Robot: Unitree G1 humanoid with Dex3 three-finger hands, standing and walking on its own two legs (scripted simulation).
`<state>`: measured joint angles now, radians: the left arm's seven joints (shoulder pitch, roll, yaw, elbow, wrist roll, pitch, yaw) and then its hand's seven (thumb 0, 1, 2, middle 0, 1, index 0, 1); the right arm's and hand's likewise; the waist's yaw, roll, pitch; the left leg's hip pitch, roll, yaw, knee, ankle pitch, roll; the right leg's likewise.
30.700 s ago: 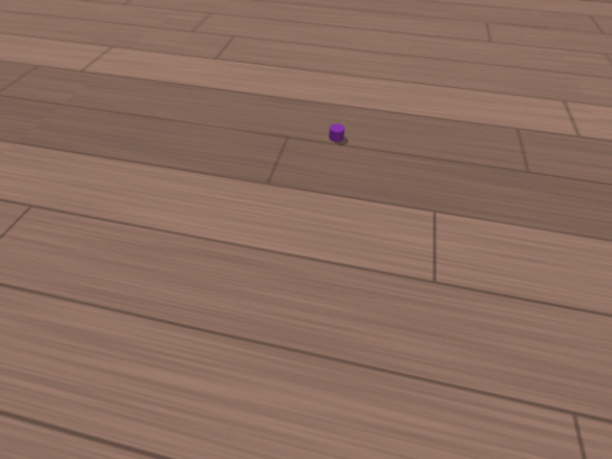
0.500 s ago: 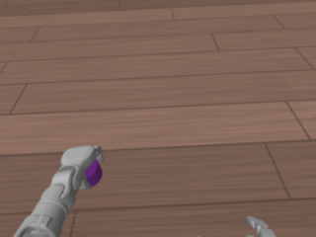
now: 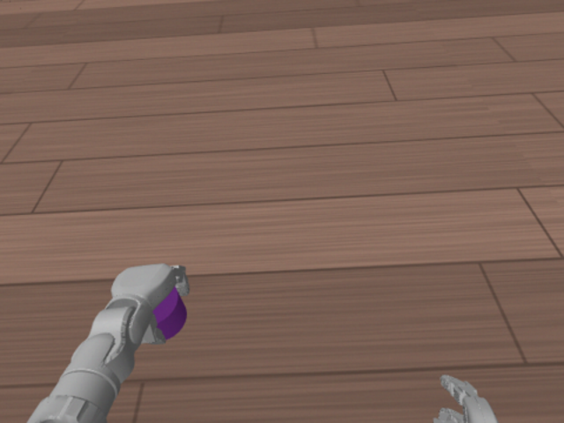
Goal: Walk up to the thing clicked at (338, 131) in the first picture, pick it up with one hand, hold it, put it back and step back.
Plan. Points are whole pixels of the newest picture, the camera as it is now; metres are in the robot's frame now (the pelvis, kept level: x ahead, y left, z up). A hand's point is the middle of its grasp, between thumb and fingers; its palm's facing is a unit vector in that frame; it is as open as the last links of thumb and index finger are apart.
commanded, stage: hold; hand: left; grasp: from above
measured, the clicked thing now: (157, 310) +0.31 +0.23 -0.06
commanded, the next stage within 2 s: crouch in 1.02 s
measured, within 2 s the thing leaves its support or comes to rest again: neither
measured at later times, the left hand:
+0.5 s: hand (150, 317) +0.28 +0.22 -0.02, palm faces -0.43 -0.07 -0.90, open 10.0 cm
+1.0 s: hand (151, 307) +0.30 +0.22 -0.01, palm faces -0.43 -0.07 -0.90, open 10.0 cm
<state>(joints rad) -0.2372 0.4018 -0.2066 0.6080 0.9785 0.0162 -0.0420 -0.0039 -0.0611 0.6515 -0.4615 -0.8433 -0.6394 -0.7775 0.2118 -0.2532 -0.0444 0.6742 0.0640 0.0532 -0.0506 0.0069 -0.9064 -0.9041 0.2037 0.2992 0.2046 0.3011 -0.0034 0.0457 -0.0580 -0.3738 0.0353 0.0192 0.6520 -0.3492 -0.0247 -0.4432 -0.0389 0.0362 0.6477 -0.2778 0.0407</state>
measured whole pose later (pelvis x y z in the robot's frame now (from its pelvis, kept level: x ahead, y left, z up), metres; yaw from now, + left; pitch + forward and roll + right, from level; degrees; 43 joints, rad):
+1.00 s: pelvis +0.00 +0.00 +0.01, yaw +0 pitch +1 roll +1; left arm -0.22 0.41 -0.20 0.55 0.98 0.01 -0.07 -0.01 -0.07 0.65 -0.48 -0.82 -0.65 -0.77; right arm 0.17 -0.25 -0.03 0.68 0.07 0.05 -0.07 0.01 -0.91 -0.91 0.20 0.30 0.20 0.30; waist 0.01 0.05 -0.02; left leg -0.25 0.03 0.02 0.52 -0.29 -0.03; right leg -0.33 -0.04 0.03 0.54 -0.23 0.03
